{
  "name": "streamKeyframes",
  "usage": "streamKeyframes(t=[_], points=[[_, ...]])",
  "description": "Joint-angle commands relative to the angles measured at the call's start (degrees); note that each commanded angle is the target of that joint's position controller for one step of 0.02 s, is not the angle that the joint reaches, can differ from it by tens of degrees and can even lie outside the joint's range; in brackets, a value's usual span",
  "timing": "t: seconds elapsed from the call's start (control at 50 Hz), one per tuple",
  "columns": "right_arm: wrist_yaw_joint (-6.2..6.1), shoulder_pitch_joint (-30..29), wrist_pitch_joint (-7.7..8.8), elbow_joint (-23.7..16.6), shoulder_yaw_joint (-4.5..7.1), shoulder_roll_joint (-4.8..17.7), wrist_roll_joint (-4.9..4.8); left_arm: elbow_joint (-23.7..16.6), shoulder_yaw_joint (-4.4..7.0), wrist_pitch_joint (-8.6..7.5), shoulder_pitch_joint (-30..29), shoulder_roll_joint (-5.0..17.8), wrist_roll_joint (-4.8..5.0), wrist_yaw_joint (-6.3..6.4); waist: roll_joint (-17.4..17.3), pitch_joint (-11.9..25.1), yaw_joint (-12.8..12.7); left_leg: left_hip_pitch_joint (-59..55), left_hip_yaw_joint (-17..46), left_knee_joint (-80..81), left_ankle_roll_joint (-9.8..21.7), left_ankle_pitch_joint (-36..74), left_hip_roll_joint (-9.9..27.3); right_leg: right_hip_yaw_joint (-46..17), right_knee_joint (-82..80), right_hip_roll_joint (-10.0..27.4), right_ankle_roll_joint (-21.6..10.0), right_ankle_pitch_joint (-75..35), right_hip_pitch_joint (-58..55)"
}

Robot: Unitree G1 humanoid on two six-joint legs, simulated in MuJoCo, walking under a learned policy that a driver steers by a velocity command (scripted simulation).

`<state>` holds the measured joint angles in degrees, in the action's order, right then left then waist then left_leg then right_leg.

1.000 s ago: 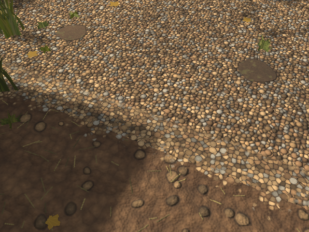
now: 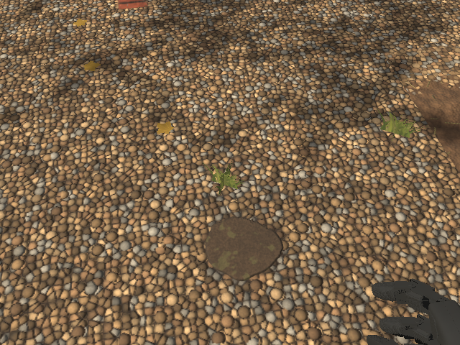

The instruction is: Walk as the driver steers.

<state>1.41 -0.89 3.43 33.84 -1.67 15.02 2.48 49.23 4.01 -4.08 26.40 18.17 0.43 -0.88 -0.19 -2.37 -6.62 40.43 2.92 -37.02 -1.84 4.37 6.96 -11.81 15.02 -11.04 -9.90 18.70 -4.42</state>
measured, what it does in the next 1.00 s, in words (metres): walks ahead, turning left: left foot, then right foot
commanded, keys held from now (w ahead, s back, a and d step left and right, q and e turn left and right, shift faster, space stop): w+shift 0.22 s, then w+q+shift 0.42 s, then shift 0.36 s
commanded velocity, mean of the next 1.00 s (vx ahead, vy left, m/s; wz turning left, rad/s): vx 0.82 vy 0.00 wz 0.23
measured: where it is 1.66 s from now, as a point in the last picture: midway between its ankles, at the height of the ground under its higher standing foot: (256, 188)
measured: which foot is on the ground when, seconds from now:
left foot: up 0.00-0.08, down 0.10-0.54, up 0.56-0.90, down 0.92-1.00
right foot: down 0.00-0.10, up 0.12-0.50, down 0.52-0.90, up 0.92-1.00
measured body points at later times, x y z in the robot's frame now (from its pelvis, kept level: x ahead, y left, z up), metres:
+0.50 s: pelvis +0.46 +0.03 -0.01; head +0.50 +0.03 +0.44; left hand +0.77 +0.21 -0.04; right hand +0.34 -0.22 -0.13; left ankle +0.27 +0.16 -0.73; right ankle +0.64 -0.09 -0.72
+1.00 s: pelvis +0.86 +0.08 -0.02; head +0.90 +0.10 +0.43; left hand +0.82 +0.37 -0.15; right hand +1.14 -0.09 -0.10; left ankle +0.96 +0.18 -0.73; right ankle +0.72 -0.10 -0.63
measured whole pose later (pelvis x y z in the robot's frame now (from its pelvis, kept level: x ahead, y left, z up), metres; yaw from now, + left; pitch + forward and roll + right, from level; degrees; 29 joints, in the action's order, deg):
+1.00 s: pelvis +0.86 +0.08 -0.02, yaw +17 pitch +1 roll -1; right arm 2.7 2.0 3.3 39.1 1.3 16.2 1.1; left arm 48.7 1.4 -4.3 17.3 17.0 1.3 0.5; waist -1.1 -4.6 -2.7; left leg 29.5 -0.2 -34.5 6.0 -6.0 -4.9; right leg -1.0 68.7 0.3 2.7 34.1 13.7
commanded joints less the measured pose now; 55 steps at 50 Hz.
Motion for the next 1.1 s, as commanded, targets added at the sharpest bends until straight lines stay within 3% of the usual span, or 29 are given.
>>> streamKeyframes(t=[0.02, 0.06, 0.1, 0.12, 0.14, 0.16, 0.18, 0.2, 0.24, 0.3, 0.36, 0.46, 0.5, 0.52, 0.54, 0.56, 0.58, 0.62, 0.7, 0.76, 0.78, 0.84, 0.9, 0.92, 0.94, 0.96, 0.98, 1.02, 1.1], points=[[-0.18, -3.1, 0.85, -3.5, 1.62, 5.3, -0.3, -2.0, 1.97, -1.24, 0.1, 8.9, -0.08, 0.64, 1.8, 0.0, 1.3, -16.9, -5.0, 6.9, 2.7, 3.9, -5.2, -6.7, -1.8, 13.7, -2.3, -44.2, 8.2], [-1.15, 6.8, 1.1, -0.6, 3.67, 9.5, -0.48, -1.5, 2.46, -1.07, -0.5, 12.2, -1.22, 1.14, 3.5, 6.5, 6.4, -25.2, -5.1, 6.8, 4.6, -6.6, -9.0, -6.2, 10.9, 15.4, -0.1, -61.8, 1.1], [-3.16, 29.0, 1.07, 5.0, 6.07, 13.9, -0.62, -2.4, 1.86, -1.11, -6.1, 10.4, -2.72, 1.07, 2.9, 15.4, 18.7, -48.9, -0.9, 4.6, 6.7, -18.7, -3.3, -2.5, 38.8, 12.4, 1.4, -52.5, 13.3], [-3.22, 32.4, 1.4, 6.0, 7.56, 19.3, 1.92, -4.7, -0.36, -1.42, 0.9, 0.8, -0.53, 0.78, -14.4, 22.2, 13.5, -63.9, 29.2, 9.6, 13.6, -37.6, 13.6, 2.4, 62.5, 3.7, 4.1, -9.0, 32.8], [-1.87, 28.7, 0.96, 6.3, 7.58, 16.7, 0.72, -4.8, -1.33, -1.76, 1.2, 2.3, -0.62, 0.76, -17.3, 22.2, 11.8, -62.9, 50.1, 21.3, 15.9, -45.2, 16.1, 2.5, 67.4, 2.8, 3.6, 5.0, 42.7], [-1.31, 22.4, 0.95, 5.6, 6.93, 11.8, 0.2, -4.9, -0.96, -1.24, -5.0, 4.9, -1.31, 0.92, -7.6, 11.0, 10.9, -53.8, 40.6, 22.3, 15.6, -46.0, 13.9, 2.9, 66.4, 7.8, 3.3, -0.8, 46.2], [-0.93, 20.6, 1.1, 6.3, 6.34, 8.6, -0.03, -5.7, -1.18, -1.03, -9.5, 5.3, -2.03, 0.33, -0.3, 6.5, 10.6, -46.4, 32.2, 22.4, 15.1, -39.2, 11.6, 3.7, 63.5, 9.6, 3.4, -3.5, 45.1], [-0.87, 21.2, 1.27, 7.8, 5.78, 6.9, 0.33, -6.8, -1.3, -0.76, -13.0, 4.7, -2.43, -0.32, 1.5, 3.1, 9.9, -40.9, 25.5, 23.3, 13.4, -33.1, 8.5, 3.9, 60.7, 10.7, 3.3, -3.4, 44.2], [-0.91, 24.0, 2.01, 11.3, 4.77, 4.6, -0.19, -8.5, -2.27, 0.19, -13.7, 2.1, -3.33, -1.49, -2.7, 0.8, 7.3, -34.9, 20.2, 25.5, 12.8, -29.0, 5.6, 3.2, 56.8, 12.0, 4.1, -2.0, 43.1], [-0.75, 26.5, 2.85, 13.5, 5.09, 6.4, -1.99, -12.7, -3.56, 0.36, -20.5, 1.4, -4.67, -2.1, -3.5, -3.5, 6.0, -31.1, 17.1, 30.8, 15.0, -23.3, 3.9, 8.2, 47.6, 15.8, 6.8, -4.4, 48.2], [-0.78, 25.8, 3.14, 13.2, 5.98, 8.1, -2.17, -16.3, -5.2, -0.63, -29.3, 0.5, -3.39, -3.21, -2.5, -5.8, 6.8, -22.8, 10.0, 34.6, 14.0, -11.9, -0.4, 11.5, 27.5, 15.3, 9.3, -16.9, 38.0], [-0.49, 29.6, 3.06, 14.9, 6.88, 11.7, -3.14, -15.9, -4.21, -0.73, -30.5, 3.3, -2.72, -1.79, -2.7, -0.5, 7.3, -32.3, 8.4, 28.3, 11.6, 16.5, 1.2, 13.6, 16.9, 10.9, 7.9, -20.6, 23.2], [-0.79, 30.0, 2.38, 15.6, 7.36, 13.9, -2.52, -12.1, -2.48, -1.24, -17.5, 6.2, -3.17, -0.2, -3.5, 8.7, 1.2, -33.7, 6.9, 7.8, 9.7, 27.9, -0.5, 14.2, 15.6, 8.3, 6.7, -12.0, 7.8], [-0.73, 28.2, 2.33, 14.8, 7.29, 13.1, -2.53, -9.9, -1.17, -1.53, -7.9, 8.8, -3.71, 0.99, -3.0, 13.5, -3.6, -23.9, 6.7, -7.2, 8.9, 18.0, -3.1, 9.8, 16.8, 14.1, 6.0, -8.1, -5.8], [-0.98, 27.9, 2.69, 12.6, 5.8, 5.9, -1.88, -8.8, 0.3, -1.63, 3.2, 13.3, -5.14, 2.14, 7.2, 22.5, -5.5, -14.6, 4.2, -27.4, 9.3, -15.6, -6.7, -7.5, 15.6, 30.4, 5.3, 12.0, -17.1], [-0.95, 33.4, 2.23, 9.4, 4.82, 2.3, -5.12, -9.6, 0.99, -0.81, -0.7, 15.9, -5.12, 1.99, 20.0, 28.8, 0.3, -1.1, 2.5, -42.3, 8.7, -31.5, -10.6, -36.7, 1.8, 40.7, 0.1, 26.1, -21.3], [-1.41, 27.4, 1.17, 10.4, 5.49, 6.6, -3.63, -10.2, 0.54, -0.43, -6.5, 10.1, -4.2, 1.83, 10.2, 17.9, 0.8, 4.8, 2.1, -44.3, 9.1, -25.2, -5.9, -31.3, -0.5, 36.6, 0.2, 28.5, -13.3], [-0.34, 21.2, 0.11, 10.2, 5.61, 5.9, -2.41, -8.9, -0.81, -1.15, -10.4, 3.6, -3.86, 1.37, 2.7, 5.8, 2.7, 3.5, 1.4, -39.3, 8.0, -19.7, -2.5, -12.3, -0.6, 31.4, 1.6, 6.4, 0.5], [0.71, 17.4, -2.8, 7.6, 5.04, 1.6, -0.39, -4.2, -1.81, -3.46, -8.3, -0.2, -1.71, 0.8, 4.5, -1.0, 7.7, 1.1, 0.5, -32.5, 5.2, -21.7, -1.4, 5.8, -1.1, 27.8, 2.4, -35.6, 9.9], [1.93, 11.5, -1.76, 3.9, 3.82, 0.5, -0.27, -3.7, -1.67, -4.03, -12.9, 1.1, -0.94, 0.6, 6.4, -2.3, 10.0, -5.8, -3.0, -11.5, 4.7, -10.5, -4.1, 17.6, -3.0, 22.0, 4.2, -45.8, 15.5], [1.54, 11.7, -0.17, 4.6, 3.86, 0.5, -5.15, -6.2, -0.44, -3.48, -18.4, 4.3, 0.86, 1.68, 6.0, -1.0, 9.7, -9.9, -3.6, -5.5, 4.0, -6.0, -5.2, 19.3, -2.7, 20.4, 3.9, -43.2, 16.1], [2.69, 9.2, 1.14, 3.1, 4.4, 4.0, -2.84, -4.5, 0.96, -3.24, -13.1, 10.0, 1.56, 3.06, 4.2, 3.1, 9.9, -20.8, -5.1, 2.6, 4.8, 2.3, -9.1, 18.5, 0.5, 23.2, 3.8, -51.1, 12.9], [1.8, 21.2, 0.51, 6.6, 6.89, 9.5, -1.65, -4.1, 1.12, -1.64, -12.1, 10.6, 1.51, 3.06, 3.3, 9.0, 16.8, -37.8, -3.9, 7.9, 8.6, 7.7, -10.9, 19.5, 21.9, 20.7, 7.5, -52.4, 12.4], [0.71, 22.9, 0.02, 7.1, 7.63, 13.6, -1.4, -4.6, 0.15, -1.4, -9.1, 7.6, 0.44, 2.95, -4.8, 11.7, 16.2, -46.8, 3.2, 7.1, 10.5, 30.3, -4.0, 20.3, 39.8, 15.8, 10.2, -24.4, 19.5], [-0.04, 18.6, 0.26, 4.7, 6.75, 16.5, 1.13, -3.9, -2.2, -1.25, 4.6, 1.4, -0.64, 1.63, -18.1, 22.8, 7.3, -63.2, 27.0, 0.8, 23.4, 59.7, 14.7, 14.4, 66.0, 8.6, 13.3, 22.6, 35.8], [0.61, 19.8, 0.17, 3.6, 6.06, 12.0, -0.03, -1.8, -1.53, -1.32, 4.5, 7.1, 0.38, 0.8, -8.2, 33.9, 11.8, -63.4, 30.5, 3.4, 26.7, 57.1, 15.5, 2.3, 69.0, 9.5, 12.8, 21.3, 33.9], [0.97, 15.1, -0.01, 3.2, 6.01, 11.6, -1.42, -3.6, -0.92, -0.86, -1.1, 8.7, 1.73, 0.72, -5.4, 25.9, 10.6, -56.3, 24.9, 6.3, 25.4, 46.3, 13.1, 3.7, 66.6, 11.9, 12.8, 18.8, 37.0], [0.7, 9.4, -0.11, 3.7, 4.95, 7.8, -3.15, -4.3, -0.75, 0.54, -8.3, 7.6, 0.53, 2.5, 1.7, 12.4, 7.9, -38.6, 18.2, 11.4, 20.5, 32.1, 7.9, 6.8, 58.1, 15.3, 13.6, 12.7, 38.0], [0.47, 6.6, 0.17, 5.1, 5.12, 7.4, -0.9, -4.0, -1.05, 3.01, -6.0, 3.7, -0.27, 3.69, -2.4, 11.0, 3.7, -22.3, 10.4, 16.7, 19.1, 29.4, 4.8, 7.9, 46.0, 16.2, 14.6, 7.3, 26.5]])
